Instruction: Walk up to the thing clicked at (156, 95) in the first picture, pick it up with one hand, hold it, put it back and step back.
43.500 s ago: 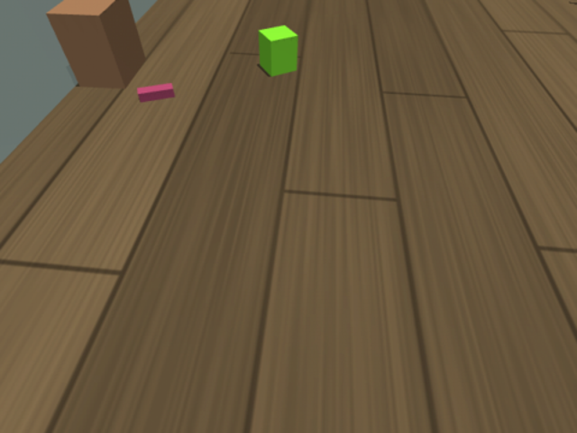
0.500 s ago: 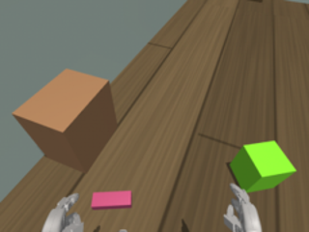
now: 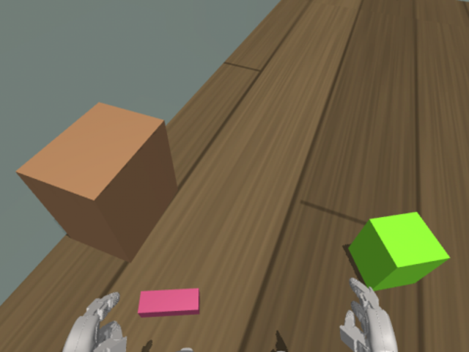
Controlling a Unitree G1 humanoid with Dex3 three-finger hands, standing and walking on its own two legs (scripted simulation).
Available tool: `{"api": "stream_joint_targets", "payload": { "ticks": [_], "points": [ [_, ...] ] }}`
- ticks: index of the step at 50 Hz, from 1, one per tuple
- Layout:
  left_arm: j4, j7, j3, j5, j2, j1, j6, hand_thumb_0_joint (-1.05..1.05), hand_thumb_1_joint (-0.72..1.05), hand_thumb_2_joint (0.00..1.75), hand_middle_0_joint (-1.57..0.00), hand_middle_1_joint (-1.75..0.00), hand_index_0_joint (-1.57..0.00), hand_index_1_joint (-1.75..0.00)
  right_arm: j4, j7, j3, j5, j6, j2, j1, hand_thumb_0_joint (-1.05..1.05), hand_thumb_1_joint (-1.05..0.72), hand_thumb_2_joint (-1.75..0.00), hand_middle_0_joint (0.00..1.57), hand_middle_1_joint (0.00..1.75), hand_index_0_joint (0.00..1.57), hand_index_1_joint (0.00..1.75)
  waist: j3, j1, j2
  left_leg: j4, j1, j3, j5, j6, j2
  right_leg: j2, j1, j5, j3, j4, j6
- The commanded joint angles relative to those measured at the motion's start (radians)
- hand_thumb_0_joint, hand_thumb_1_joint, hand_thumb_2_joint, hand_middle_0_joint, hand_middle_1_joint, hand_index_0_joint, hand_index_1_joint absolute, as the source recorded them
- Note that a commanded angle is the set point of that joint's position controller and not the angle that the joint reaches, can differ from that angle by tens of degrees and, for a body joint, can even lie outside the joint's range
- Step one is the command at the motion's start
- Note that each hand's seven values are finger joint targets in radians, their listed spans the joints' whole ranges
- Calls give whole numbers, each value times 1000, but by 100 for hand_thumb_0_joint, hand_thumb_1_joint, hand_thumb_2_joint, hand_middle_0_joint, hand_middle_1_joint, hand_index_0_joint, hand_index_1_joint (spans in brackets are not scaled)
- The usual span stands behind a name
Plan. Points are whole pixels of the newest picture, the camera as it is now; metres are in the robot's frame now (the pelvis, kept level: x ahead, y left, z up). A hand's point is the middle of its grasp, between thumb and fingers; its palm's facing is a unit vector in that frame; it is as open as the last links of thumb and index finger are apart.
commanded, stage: home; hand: left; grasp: from above
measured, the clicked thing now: (170, 302) +0.42 +0.22 -0.68
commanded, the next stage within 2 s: stand in 0.16 s
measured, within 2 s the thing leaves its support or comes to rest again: neither
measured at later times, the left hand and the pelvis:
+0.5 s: hand out of the picture +0.13 +0.23 -0.10, palm faces +0.03 -0.94 -0.33, open 7.4 cm; pelvis +0.00 +0.00 +0.03, yaw +0 degrees
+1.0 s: hand out of the picture +0.03 +0.24 -0.10, palm faces +0.05 -0.94 -0.32, open 7.4 cm; pelvis -0.01 +0.01 +0.06, yaw +1 degrees
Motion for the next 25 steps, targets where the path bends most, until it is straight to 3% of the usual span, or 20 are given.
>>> {"api": "stream_joint_targets", "payload": {
  "ticks": [1, 12, 13, 14, 15, 16, 17, 19, 22, 25],
  "points": [
    [-197, 6, 47, 11, 101, -25, -51, 0, 90, 90, -20, -30, -20, -30, -160, -8, -56, 4, -56, -126, -72, 0, -90, -90, 20, 30, 20, 30, -70, 1, 23, -173, 120, 26, 219, 24, -26, 32, 25, 201, -30, -142, -22],
    [-182, 8, 64, 6, 112, -14, -48, 0, 90, 90, -20, -30, -20, -30, -159, -7, -64, 4, -51, -134, -67, 0, -90, -90, 20, 30, 20, 30, -71, -5, -7, -161, 113, 29, 212, 29, -30, 28, 31, 202, -23, -154, -17],
    [169, 46, 54, 120, 204, -319, -262, 0, 90, 90, -20, -30, -20, -30, 87, 53, -94, -122, 58, -244, -124, 0, -90, -90, 20, 30, 20, 30, 168, 76, -48, -253, 110, -6, 389, 75, 0, -52, 212, 207, 47, -182, -54],
    [331, 41, 77, 131, 212, -216, -330, 0, 90, 90, -20, -30, -20, -30, 92, 81, -108, -114, 96, -250, -131, 0, -90, -90, 20, 30, 20, 30, 62, 77, -116, -236, 189, 22, 414, 86, -5, -65, 241, 223, 108, -212, -94],
    [371, 35, 69, 127, 214, -207, -363, 0, 90, 90, -20, -30, -20, -30, 64, 97, -112, -120, 116, -252, -126, 0, -90, -90, 20, 30, 20, 30, 57, 57, -102, -235, 226, 9, 401, 88, -13, -59, 205, 244, 133, -237, -109],
    [421, 33, 56, 133, 237, -203, -389, 0, 90, 90, -20, -30, -20, -30, 81, 114, -114, -108, 126, -250, -132, 0, -90, -90, 20, 30, 20, 30, 52, 69, -85, -244, 235, -1, 390, 85, -17, -73, 271, 289, 134, -237, -105],
    [462, 28, 56, 129, 226, -249, -405, 0, 90, 90, -20, -30, -20, -30, 117, 132, -109, -82, 128, -223, -121, 0, -90, -90, 20, 30, 20, 30, 10, 56, -52, -265, 293, 9, 410, 82, -14, -89, 293, 363, 146, -217, -97],
    [558, 24, 61, 111, 220, -279, -409, 0, 90, 90, -20, -30, -20, -30, 147, 155, -112, -55, 140, -215, -138, 0, -90, -90, 20, 30, 20, 30, 24, 67, -95, -287, 319, 18, 366, 76, -26, -86, 292, 287, 126, -270, -79],
    [680, 27, 60, 109, 217, -317, -431, 0, 90, 90, -20, -30, -20, -30, 205, 169, -121, -52, 157, -211, -150, 0, -90, -90, 20, 30, 20, 30, 59, 66, -96, -334, 368, -2, 317, 79, -17, -95, 279, 230, 125, -335, -65],
    [778, 29, 63, 102, 213, -334, -455, 0, 90, 90, -20, -30, -20, -30, 254, 165, -122, -58, 168, -220, -134, 0, -90, -90, 20, 30, 20, 30, 64, 64, -33, -392, 409, -29, 394, 83, 8, -84, 335, 321, 96, -328, -49]
  ]
}}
